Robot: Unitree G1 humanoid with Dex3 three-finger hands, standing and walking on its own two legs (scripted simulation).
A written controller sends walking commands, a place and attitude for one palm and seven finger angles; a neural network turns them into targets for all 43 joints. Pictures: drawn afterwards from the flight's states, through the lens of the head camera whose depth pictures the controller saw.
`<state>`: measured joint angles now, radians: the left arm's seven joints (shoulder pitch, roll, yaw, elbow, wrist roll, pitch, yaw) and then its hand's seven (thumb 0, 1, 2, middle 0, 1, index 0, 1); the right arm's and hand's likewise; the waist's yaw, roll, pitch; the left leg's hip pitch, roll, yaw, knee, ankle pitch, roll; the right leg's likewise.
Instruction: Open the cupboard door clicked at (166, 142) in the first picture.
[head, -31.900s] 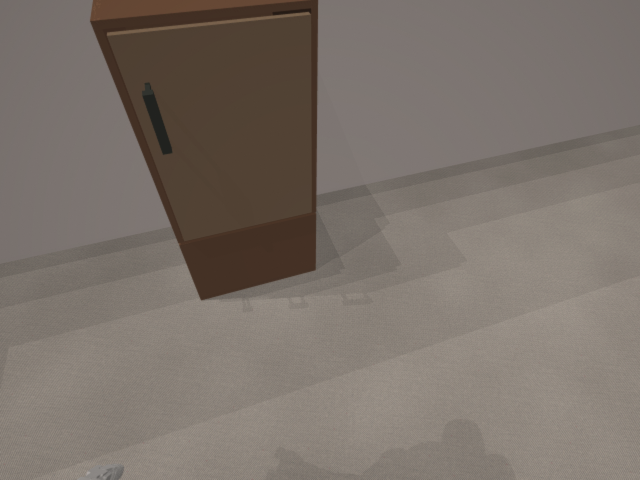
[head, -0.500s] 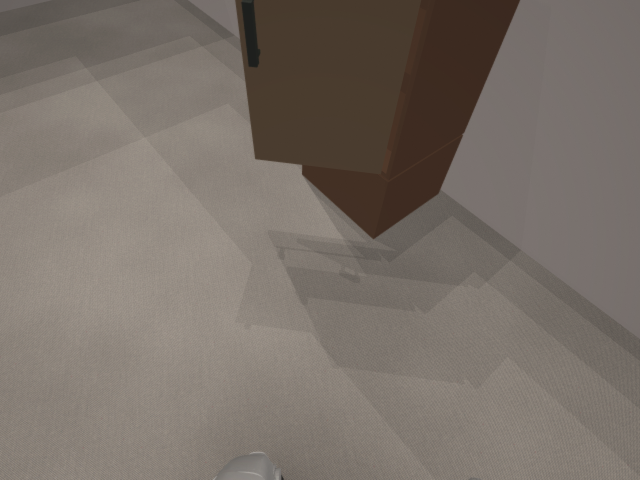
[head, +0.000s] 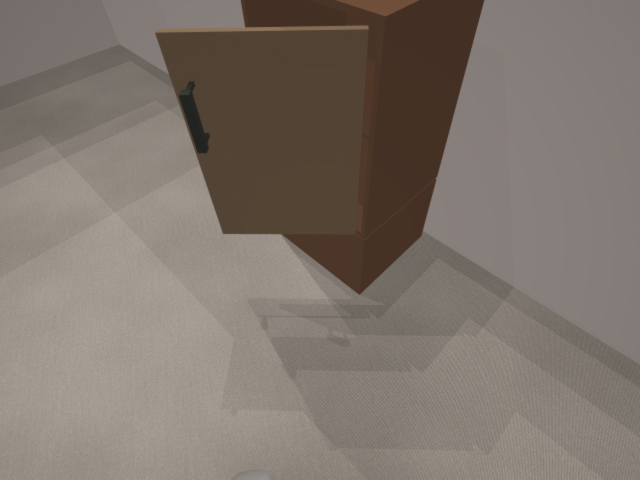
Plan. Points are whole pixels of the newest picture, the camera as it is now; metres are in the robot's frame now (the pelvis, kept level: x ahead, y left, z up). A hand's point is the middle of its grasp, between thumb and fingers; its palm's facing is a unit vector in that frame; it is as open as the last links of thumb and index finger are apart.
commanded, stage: take the last steps up to it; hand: left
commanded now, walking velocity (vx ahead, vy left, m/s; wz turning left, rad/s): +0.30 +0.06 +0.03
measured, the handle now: (197, 118) +0.81 +0.31 +0.00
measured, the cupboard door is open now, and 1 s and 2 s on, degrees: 43 43 43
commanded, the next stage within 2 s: come to a stop and stand still in 0.40 s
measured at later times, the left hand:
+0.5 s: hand (175, 456) +0.18 +0.24 -0.18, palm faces +0.06 -0.98 -0.16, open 7.4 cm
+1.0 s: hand (198, 380) +0.30 +0.23 -0.19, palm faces +0.04 -0.98 -0.20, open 7.3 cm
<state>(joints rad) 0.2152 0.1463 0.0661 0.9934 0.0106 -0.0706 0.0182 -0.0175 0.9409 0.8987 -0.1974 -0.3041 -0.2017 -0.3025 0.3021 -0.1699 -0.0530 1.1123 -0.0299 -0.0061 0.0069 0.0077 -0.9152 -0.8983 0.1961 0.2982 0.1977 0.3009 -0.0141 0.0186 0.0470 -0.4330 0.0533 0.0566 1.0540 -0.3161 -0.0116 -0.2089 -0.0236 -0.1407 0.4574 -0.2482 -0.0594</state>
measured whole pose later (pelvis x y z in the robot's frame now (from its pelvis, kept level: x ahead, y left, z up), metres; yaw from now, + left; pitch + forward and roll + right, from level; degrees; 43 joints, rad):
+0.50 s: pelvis +0.17 +0.07 +0.00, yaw -1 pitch +0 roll +1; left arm 0.27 0.15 0.05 1.07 0.03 -0.01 0.00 0.00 0.91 0.90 -0.19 -0.30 -0.20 -0.30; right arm 0.21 -0.16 -0.04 1.04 -0.03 -0.06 -0.03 -0.01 -0.95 -0.90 0.20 0.30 0.20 0.30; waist 0.03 -0.03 0.05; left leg -0.24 0.01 0.17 0.44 -0.20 0.05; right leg -0.47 -0.09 -0.07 1.00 -0.36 -0.01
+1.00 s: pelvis +0.22 +0.05 -0.01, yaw +0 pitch +0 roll +1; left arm 0.14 0.18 0.05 1.02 0.01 0.05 0.03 0.00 0.91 0.90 -0.20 -0.30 -0.20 -0.30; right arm 0.25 -0.14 -0.05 1.07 -0.03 0.03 -0.04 0.00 -0.91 -0.90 0.20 0.30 0.20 0.30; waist 0.00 -0.05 0.07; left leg -0.20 0.02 0.15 0.53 -0.32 0.02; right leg -0.33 -0.05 -0.05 0.72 -0.41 -0.01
